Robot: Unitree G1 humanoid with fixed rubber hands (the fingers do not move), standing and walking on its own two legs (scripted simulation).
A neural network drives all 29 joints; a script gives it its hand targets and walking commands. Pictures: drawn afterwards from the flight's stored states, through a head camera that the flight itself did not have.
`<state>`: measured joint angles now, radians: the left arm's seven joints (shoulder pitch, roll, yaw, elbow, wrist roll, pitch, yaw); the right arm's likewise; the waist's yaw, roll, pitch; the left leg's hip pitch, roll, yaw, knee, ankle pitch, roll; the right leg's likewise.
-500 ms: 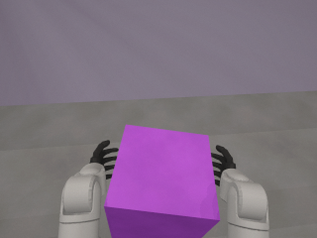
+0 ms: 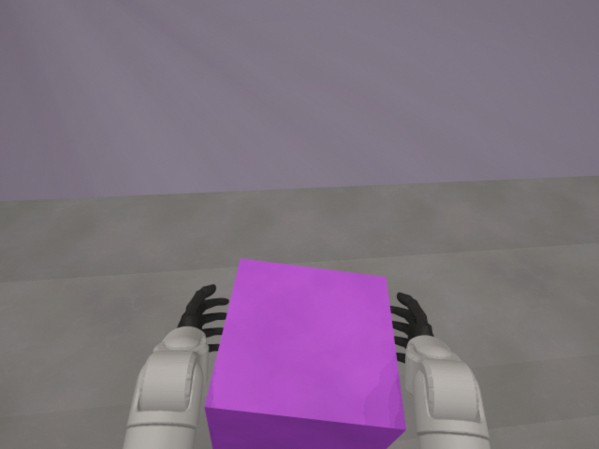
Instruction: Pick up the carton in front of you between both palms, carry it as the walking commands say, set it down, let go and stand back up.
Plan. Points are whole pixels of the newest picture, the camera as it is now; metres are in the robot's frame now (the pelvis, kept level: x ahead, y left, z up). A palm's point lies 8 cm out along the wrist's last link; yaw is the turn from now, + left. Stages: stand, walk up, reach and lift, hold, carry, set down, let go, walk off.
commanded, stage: carry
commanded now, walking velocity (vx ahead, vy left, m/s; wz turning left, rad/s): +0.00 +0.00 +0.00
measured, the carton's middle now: (299, 373) +0.27 +0.01 -0.04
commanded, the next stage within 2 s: hold in 0.68 s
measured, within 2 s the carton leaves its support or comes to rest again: neither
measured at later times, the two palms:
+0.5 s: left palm (188, 338) +0.27 +0.16 +0.04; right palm (410, 347) +0.27 -0.14 +0.04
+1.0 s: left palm (152, 374) +0.22 +0.19 +0.05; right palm (388, 344) +0.27 -0.11 +0.05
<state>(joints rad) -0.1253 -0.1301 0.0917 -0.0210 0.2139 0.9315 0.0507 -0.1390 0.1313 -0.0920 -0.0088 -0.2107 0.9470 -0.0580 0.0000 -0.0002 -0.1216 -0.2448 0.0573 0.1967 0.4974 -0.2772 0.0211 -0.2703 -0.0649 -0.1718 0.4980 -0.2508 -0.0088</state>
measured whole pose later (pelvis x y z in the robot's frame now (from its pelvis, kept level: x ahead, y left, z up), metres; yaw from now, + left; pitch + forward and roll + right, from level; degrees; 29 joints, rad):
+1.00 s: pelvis -0.03 -0.01 +0.01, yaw +8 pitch -8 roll +0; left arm -0.21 -0.14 0.18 0.19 0.26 0.74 0.02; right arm -0.25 0.15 -0.19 0.25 -0.27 0.72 -0.01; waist 0.01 -0.02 0.05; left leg -0.08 -0.01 0.07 0.40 -0.18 0.03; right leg -0.06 -0.02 -0.02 0.40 -0.20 0.00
